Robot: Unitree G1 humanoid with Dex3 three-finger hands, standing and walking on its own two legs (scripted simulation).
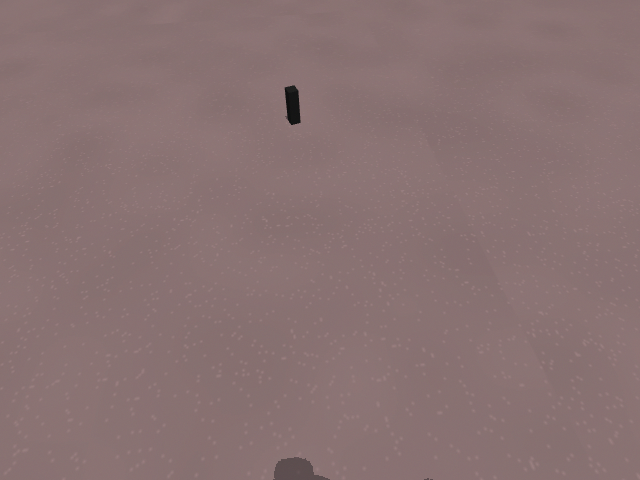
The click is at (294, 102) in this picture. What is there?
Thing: carton on end
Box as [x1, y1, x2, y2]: [285, 85, 300, 124]
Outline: 293,85 285,87 287,116 291,124 300,122 298,93
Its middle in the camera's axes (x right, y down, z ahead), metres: -0.17 -0.74 +2.14
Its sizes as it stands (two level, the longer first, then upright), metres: 0.064 0.055 0.194
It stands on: the floor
